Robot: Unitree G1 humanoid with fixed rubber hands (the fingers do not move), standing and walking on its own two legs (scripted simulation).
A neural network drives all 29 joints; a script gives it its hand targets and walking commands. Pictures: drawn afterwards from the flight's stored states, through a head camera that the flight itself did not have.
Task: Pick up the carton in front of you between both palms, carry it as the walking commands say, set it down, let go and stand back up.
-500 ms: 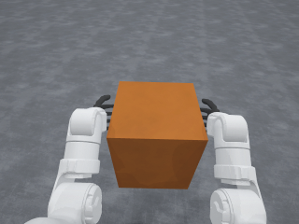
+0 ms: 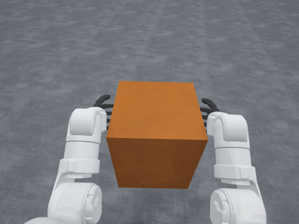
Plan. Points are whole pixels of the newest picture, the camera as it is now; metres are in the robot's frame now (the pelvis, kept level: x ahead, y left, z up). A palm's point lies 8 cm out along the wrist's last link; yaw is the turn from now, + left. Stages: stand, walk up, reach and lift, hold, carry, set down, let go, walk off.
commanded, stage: carry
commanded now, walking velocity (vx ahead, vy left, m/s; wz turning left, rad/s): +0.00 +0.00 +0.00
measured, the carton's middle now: (154, 136) +0.35 +0.00 +0.05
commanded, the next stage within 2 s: none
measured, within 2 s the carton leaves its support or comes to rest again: neither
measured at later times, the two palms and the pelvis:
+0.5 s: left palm (99, 117) +0.35 +0.15 +0.13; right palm (213, 121) +0.35 -0.15 +0.13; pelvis +0.00 +0.00 +0.00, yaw +0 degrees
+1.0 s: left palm (96, 112) +0.37 +0.16 +0.13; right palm (206, 113) +0.37 -0.14 +0.13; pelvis +0.03 +0.01 +0.00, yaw +0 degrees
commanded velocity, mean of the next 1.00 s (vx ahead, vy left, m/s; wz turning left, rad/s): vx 0.11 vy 0.00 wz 0.00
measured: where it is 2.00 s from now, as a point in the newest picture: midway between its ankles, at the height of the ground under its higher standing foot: (145, 188)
